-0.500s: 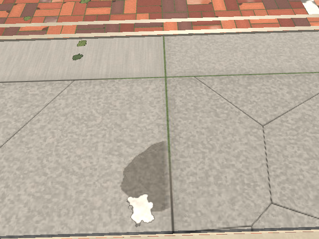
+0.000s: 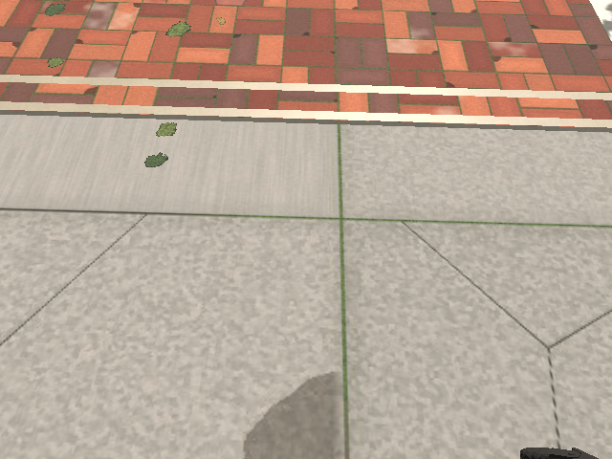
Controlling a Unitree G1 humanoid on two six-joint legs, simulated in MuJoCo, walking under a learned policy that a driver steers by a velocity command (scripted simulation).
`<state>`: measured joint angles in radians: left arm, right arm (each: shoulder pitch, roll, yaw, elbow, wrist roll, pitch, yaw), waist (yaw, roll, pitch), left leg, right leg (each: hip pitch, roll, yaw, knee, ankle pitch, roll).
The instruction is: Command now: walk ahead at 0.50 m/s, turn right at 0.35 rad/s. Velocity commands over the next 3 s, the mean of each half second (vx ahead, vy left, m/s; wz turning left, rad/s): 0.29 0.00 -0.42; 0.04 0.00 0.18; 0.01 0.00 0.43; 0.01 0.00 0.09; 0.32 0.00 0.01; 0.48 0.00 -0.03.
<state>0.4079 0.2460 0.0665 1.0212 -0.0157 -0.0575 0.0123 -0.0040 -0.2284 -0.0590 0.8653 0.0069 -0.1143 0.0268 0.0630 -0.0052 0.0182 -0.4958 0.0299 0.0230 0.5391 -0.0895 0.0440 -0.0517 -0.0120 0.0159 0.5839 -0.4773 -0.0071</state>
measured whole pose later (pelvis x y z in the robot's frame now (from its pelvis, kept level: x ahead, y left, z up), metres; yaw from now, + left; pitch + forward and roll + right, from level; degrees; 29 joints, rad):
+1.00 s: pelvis +0.23 -0.01 +0.02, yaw -4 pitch +1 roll -2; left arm 0.04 0.28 0.10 0.84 0.00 0.02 0.06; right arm 0.24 -0.27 -0.08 0.94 -0.01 0.00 -0.02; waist -0.05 -0.02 0.03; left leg -0.26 0.00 -0.01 0.52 -0.29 0.03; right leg -0.50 0.03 -0.01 0.96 -0.46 0.02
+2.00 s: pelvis +0.24 +0.00 +0.02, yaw +10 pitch -2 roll +0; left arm 0.17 0.28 0.04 1.02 0.01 0.00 0.03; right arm 0.16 -0.24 -0.03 0.92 -0.01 0.00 -0.01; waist 0.02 0.00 0.03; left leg -0.18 -0.02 -0.03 0.50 -0.29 0.02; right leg -0.18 -0.05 0.01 0.47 -0.26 0.05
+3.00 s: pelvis +0.67 +0.06 +0.02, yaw +8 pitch +0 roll +2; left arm 0.15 0.29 0.06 0.89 -0.02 -0.07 0.01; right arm 0.31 -0.25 -0.05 0.97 -0.01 -0.10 0.02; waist -0.04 -0.04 0.02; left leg -0.08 -0.09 0.09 0.23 -0.16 0.08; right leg -0.69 -0.15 0.06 0.95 -0.11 -0.01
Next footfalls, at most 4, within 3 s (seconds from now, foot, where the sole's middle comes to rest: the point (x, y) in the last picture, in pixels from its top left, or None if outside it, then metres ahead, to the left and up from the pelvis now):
0.46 right None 0.31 -0.14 -0.76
0.88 left None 0.27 0.09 -0.76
1.30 right None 0.30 -0.15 -0.76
1.64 left None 0.25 0.11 -0.76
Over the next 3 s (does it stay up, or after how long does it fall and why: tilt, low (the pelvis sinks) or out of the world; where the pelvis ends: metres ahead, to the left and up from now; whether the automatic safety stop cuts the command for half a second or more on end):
stays up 0.67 0.06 0.02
